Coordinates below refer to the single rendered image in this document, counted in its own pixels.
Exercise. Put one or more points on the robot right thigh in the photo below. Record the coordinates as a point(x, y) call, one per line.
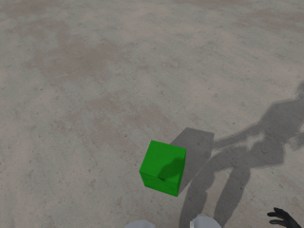
point(204, 222)

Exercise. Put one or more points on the carton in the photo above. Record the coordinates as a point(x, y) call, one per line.
point(162, 167)

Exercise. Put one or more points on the right robot hand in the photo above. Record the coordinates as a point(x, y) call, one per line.
point(287, 221)

